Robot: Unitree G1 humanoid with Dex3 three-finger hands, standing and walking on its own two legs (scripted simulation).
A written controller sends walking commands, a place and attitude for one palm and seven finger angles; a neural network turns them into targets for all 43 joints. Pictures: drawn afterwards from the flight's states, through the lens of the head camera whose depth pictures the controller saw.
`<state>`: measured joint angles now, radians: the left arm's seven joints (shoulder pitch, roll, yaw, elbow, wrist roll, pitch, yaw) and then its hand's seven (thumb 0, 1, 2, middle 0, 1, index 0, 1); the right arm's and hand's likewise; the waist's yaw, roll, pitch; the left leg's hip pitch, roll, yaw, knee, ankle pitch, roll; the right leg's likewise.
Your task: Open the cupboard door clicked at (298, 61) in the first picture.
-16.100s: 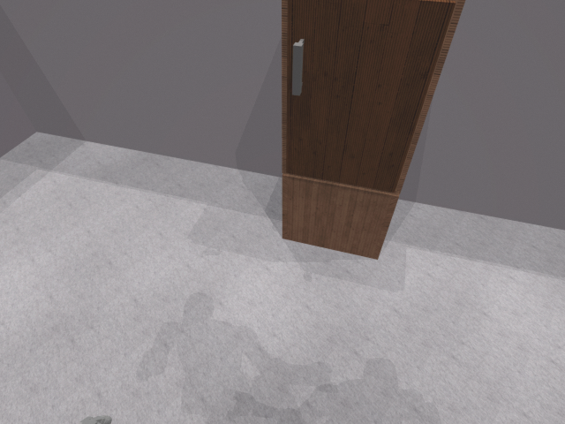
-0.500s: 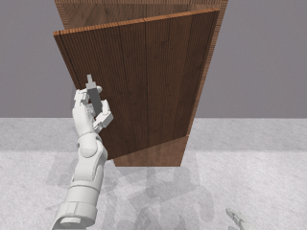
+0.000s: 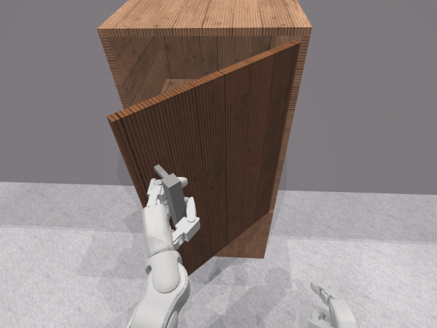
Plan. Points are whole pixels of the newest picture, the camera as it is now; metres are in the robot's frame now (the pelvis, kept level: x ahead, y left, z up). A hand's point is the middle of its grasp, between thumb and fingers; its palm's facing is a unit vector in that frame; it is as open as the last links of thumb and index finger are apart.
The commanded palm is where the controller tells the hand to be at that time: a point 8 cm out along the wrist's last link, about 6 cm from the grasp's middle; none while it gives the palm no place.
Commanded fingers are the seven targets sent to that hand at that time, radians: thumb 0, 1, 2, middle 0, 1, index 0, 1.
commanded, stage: open thumb and fingers to let go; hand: left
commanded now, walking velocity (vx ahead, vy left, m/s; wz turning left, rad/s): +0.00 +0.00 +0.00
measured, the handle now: (171, 198) +0.33 +0.10 +0.09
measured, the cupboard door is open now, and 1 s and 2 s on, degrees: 43 42 44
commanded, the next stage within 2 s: slide the hand sideways off the handle in 0.82 s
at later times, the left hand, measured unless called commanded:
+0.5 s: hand (189, 212) +0.30 +0.07 +0.09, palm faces +0.34 -0.94 -0.01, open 12.1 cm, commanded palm +0.25 +0.11 +0.08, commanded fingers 0.00 -0.50 0.30 -0.27 -1.00 -0.27 -1.00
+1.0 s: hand (186, 219) +0.29 +0.07 +0.09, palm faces +0.21 -0.98 -0.04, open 14.7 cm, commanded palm +0.25 +0.11 +0.08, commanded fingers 0.00 -0.50 0.30 -0.15 -0.30 -0.15 -0.30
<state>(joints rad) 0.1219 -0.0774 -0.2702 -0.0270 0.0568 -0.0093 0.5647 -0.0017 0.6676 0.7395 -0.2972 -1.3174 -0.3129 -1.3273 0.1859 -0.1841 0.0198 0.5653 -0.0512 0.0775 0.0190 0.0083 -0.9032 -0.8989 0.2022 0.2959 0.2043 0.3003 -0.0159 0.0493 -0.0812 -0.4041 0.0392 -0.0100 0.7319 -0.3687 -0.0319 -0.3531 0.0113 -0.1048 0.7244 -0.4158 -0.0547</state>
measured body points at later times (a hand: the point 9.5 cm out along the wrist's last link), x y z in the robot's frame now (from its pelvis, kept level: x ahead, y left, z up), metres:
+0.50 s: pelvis -0.01 +0.00 +0.00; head -0.02 -0.01 +0.45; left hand +0.27 +0.12 +0.09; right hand +0.16 -0.21 -0.10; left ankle +0.01 +0.14 -0.71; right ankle -0.02 -0.08 -0.71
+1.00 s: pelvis -0.03 +0.02 +0.00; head -0.03 +0.01 +0.45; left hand +0.27 +0.12 +0.09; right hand +0.15 -0.19 -0.10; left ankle +0.01 +0.14 -0.71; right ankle -0.02 -0.08 -0.71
